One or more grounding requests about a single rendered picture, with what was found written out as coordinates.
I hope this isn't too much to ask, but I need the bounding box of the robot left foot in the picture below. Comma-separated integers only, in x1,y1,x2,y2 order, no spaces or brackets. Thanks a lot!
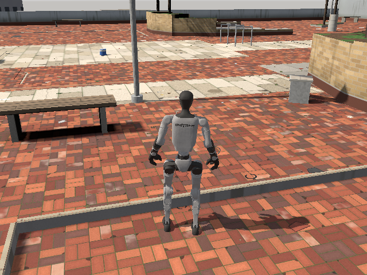
162,216,171,232

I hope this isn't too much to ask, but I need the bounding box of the right robot forearm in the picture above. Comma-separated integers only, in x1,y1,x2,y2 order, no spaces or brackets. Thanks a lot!
207,139,218,160

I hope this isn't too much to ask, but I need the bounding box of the robot right shin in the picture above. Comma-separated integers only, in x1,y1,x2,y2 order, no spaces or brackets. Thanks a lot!
192,190,200,228

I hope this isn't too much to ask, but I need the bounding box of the right robot upper arm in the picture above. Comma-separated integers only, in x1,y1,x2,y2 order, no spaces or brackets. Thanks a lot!
197,116,212,148

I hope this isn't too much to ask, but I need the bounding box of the robot right hand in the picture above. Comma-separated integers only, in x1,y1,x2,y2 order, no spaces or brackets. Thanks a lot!
206,158,219,170

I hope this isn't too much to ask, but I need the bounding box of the robot left hand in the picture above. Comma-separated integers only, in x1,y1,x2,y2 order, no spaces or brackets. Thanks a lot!
149,154,162,166

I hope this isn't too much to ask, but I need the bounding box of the left robot upper arm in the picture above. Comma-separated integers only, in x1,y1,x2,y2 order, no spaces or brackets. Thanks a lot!
156,115,173,146

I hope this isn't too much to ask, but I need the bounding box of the left robot forearm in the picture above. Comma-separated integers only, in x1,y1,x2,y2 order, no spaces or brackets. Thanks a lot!
150,137,161,156

